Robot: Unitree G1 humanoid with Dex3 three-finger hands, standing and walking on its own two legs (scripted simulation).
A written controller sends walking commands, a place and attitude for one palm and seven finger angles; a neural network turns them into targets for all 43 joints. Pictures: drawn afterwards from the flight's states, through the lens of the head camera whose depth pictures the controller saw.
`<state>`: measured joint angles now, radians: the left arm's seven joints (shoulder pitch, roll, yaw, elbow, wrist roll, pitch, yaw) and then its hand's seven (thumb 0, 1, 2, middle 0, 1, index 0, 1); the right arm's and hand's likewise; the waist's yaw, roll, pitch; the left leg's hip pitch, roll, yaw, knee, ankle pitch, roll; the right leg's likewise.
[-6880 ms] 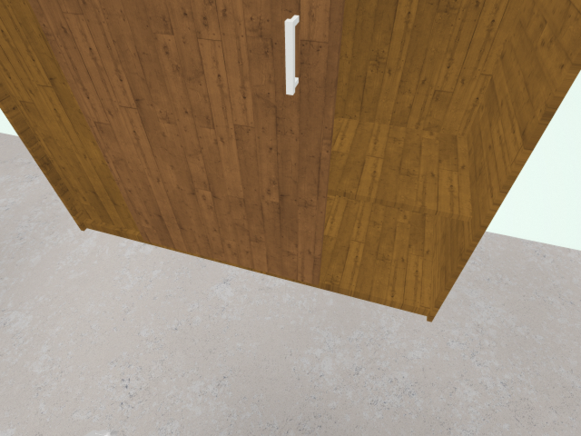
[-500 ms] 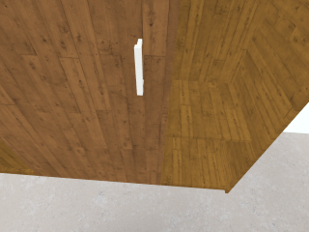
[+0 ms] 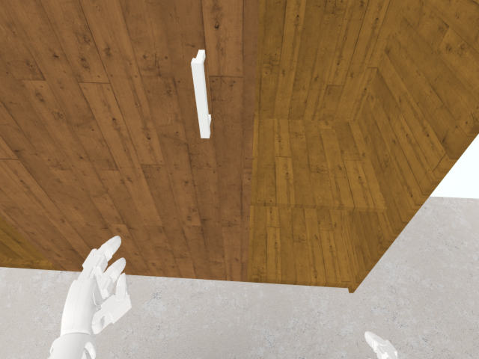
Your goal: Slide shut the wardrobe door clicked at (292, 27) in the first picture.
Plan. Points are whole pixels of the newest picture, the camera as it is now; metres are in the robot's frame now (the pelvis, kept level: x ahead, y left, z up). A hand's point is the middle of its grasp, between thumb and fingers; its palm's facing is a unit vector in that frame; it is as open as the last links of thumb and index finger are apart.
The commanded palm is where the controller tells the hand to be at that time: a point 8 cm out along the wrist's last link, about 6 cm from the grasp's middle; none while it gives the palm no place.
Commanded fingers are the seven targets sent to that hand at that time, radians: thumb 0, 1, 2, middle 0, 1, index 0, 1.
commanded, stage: raise the hand with hooked fingers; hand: left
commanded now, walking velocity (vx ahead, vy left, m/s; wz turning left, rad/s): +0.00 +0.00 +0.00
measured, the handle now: (203, 96) +0.51 +0.09 +0.19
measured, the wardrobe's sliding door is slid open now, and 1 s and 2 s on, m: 0.43 0.43 0.43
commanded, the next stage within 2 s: move the hooked fingers beside the handle in 1.90 s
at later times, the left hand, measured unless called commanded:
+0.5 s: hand (101, 295) +0.20 +0.21 +0.05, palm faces -0.03 -1.00 -0.07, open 10.3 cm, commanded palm +0.17 +0.27 +0.06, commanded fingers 0.00 0.06 0.54 -0.26 -0.84 -0.26 -0.84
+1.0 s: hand (51, 243) +0.24 +0.26 +0.14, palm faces +0.04 -1.00 -0.09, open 13.2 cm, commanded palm +0.21 +0.31 +0.15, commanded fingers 0.00 -0.50 0.30 -0.30 -1.20 -0.30 -1.20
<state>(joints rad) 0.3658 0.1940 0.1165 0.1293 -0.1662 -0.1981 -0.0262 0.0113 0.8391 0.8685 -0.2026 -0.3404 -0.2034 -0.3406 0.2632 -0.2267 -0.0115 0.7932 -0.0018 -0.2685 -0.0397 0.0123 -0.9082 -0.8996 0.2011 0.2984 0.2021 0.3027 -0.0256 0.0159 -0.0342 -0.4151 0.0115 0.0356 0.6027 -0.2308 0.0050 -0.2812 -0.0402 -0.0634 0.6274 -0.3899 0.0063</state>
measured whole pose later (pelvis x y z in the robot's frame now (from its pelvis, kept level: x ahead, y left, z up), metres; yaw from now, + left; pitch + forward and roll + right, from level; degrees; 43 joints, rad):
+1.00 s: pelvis -0.01 +0.01 +0.00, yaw +0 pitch -1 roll -2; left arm 0.12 0.38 0.37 0.02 -0.34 -0.05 -0.38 0.00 -0.30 0.39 -0.29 -1.07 -0.29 -1.07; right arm 0.22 -0.27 0.06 0.67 0.05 -0.35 -0.10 0.02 -0.91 -0.90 0.20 0.30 0.20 0.30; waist 0.04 0.04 -0.03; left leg -0.35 0.03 0.02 0.62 -0.25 0.02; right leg -0.18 -0.02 -0.08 0.57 -0.36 0.01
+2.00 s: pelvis +0.01 -0.02 +0.01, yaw +0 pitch -3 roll +0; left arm -0.12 0.49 0.48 0.16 -0.35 0.15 -0.48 -0.01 -0.50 0.30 -0.30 -1.20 -0.30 -1.20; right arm 0.22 -0.29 0.08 0.67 0.08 -0.26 -0.09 0.02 -0.91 -0.90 0.20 0.30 0.20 0.30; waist 0.04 0.08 -0.04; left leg -0.23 0.04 0.01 0.48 -0.20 -0.02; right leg -0.07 0.00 -0.08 0.45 -0.32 -0.02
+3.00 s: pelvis +0.01 +0.00 +0.01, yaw -1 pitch -2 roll +0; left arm -0.43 0.35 0.30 0.37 -0.24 0.14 -0.25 -0.01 -0.50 0.30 -0.30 -1.20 -0.30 -1.20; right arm 0.24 -0.28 0.05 0.71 0.06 -0.19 -0.09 0.02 -0.91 -0.90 0.20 0.30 0.20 0.30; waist 0.00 0.06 -0.03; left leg -0.24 0.03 0.04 0.47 -0.19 0.00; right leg -0.09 -0.01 -0.05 0.44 -0.32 0.00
